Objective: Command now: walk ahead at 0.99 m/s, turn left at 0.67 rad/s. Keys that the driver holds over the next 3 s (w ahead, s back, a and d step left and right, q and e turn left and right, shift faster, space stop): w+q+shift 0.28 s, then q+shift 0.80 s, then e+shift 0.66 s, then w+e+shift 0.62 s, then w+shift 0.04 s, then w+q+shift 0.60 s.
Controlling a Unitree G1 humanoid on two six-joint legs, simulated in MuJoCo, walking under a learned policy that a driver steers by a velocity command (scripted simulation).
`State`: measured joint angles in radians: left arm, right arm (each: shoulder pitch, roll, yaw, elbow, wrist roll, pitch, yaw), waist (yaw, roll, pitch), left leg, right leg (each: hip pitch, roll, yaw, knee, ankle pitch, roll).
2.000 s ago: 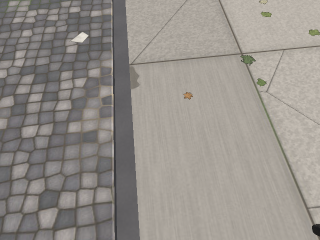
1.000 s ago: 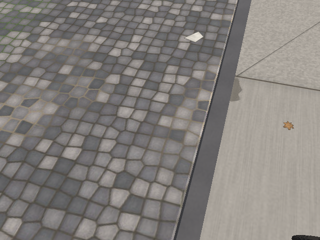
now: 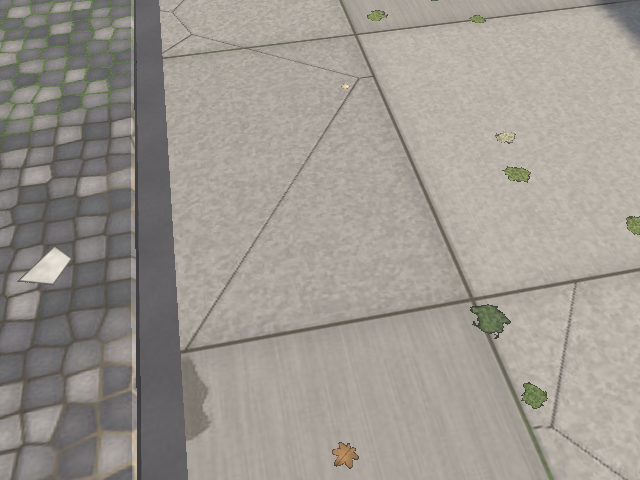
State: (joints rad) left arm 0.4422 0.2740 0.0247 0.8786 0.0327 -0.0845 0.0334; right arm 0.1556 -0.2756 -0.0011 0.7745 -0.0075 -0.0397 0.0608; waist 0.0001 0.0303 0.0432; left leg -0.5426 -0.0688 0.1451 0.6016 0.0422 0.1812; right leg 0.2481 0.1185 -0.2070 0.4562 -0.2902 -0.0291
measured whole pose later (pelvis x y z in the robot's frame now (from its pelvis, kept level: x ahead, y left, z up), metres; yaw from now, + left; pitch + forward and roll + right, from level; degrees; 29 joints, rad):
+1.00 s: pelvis +0.63 +0.05 +0.02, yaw +56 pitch +2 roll -1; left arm -0.02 0.30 0.05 0.68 0.00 -0.03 0.00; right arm 0.19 -0.33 -0.09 0.55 0.01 0.03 -0.01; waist -0.03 0.00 0.12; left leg -0.41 -0.11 -0.10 0.48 -0.09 0.08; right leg -0.52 0.02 0.11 1.03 -0.45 0.05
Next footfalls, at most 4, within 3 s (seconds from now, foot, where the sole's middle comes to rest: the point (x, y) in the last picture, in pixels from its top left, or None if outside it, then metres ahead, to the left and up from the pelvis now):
0.40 right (391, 411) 0.62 -0.11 -0.75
0.80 left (251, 396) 0.66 0.19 -0.75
1.18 right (307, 320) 0.85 0.07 -0.75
1.54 left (287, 413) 0.62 0.11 -0.75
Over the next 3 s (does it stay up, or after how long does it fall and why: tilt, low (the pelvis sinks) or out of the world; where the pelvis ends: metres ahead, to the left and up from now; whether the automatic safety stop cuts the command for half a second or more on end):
stays up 1.62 0.14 0.01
